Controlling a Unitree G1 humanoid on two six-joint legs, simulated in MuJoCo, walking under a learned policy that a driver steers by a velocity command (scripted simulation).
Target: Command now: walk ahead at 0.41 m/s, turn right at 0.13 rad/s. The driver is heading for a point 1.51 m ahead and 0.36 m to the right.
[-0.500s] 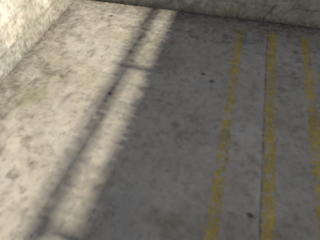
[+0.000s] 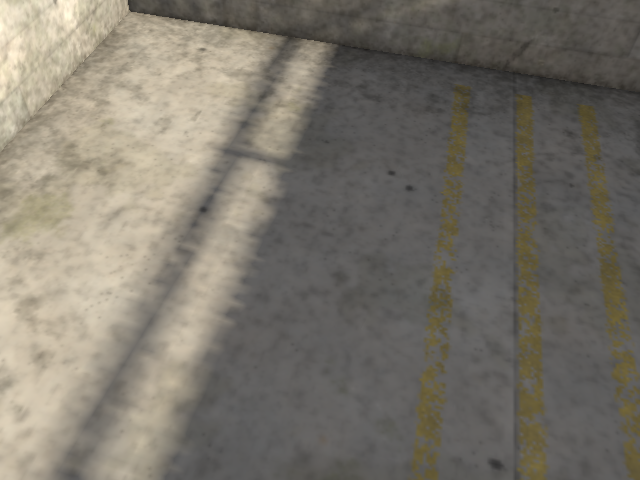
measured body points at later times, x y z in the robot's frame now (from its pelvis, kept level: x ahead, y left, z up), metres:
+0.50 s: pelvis +0.25 -0.05 -0.01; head +0.28 -0.05 +0.44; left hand +0.45 +0.16 -0.13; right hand +0.23 -0.32 -0.14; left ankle +0.13 +0.12 -0.62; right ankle +0.31 -0.12 -0.74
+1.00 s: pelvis +0.55 -0.07 +0.00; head +0.57 -0.08 +0.45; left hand +0.71 +0.15 -0.13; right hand +0.56 -0.37 -0.10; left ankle +0.64 -0.01 -0.74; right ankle +0.40 -0.15 -0.65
